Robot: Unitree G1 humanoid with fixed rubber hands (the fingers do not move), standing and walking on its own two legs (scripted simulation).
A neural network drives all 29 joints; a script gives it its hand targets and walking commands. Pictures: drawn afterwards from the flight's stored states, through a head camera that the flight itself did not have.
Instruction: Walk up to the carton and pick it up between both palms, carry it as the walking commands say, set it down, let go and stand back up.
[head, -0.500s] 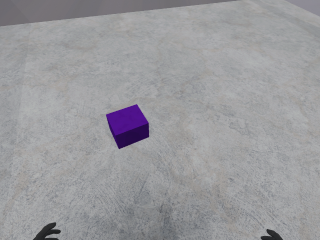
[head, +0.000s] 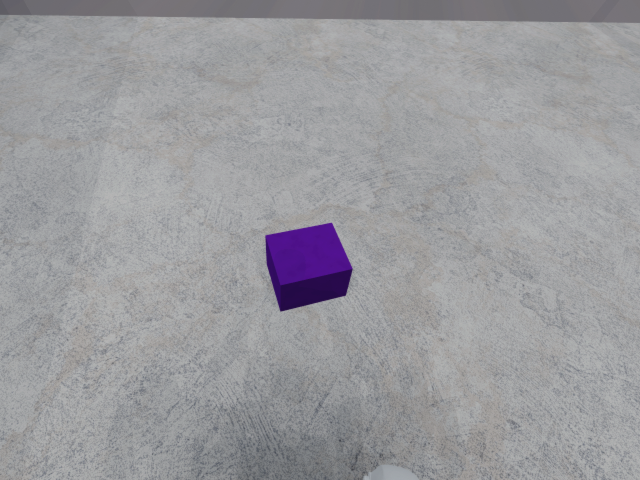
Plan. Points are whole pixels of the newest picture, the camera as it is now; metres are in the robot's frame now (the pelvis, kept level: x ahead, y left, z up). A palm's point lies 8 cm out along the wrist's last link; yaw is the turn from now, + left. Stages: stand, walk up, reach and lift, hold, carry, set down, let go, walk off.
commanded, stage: walk up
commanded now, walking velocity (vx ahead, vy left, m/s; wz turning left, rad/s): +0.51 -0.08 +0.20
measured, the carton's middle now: (306, 266) +0.88 +0.03 -0.68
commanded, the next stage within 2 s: none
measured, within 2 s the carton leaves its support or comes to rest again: neither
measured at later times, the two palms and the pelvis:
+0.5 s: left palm (172, 379) +0.25 +0.22 -0.11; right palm (503, 383) +0.29 -0.31 -0.15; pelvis +0.24 -0.05 +0.00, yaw +3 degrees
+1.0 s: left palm (161, 292) +0.41 +0.29 -0.14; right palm (453, 306) +0.41 -0.22 -0.10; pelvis +0.38 +0.03 +0.01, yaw +4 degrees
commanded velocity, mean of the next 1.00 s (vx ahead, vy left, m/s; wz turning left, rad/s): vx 0.32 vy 0.03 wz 0.06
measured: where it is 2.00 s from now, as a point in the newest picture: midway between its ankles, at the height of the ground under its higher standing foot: (322, 395)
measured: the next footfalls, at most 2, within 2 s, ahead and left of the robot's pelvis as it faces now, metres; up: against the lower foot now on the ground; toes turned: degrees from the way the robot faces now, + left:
right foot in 0.28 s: +0.34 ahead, -0.15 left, +0.00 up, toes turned -6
left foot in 0.78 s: +0.41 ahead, +0.14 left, +0.00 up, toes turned +8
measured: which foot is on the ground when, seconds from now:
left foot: down 0.00-0.30, up 0.32-0.76, down 0.78-1.00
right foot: up 0.00-0.26, down 0.28-0.76, up 0.78-1.00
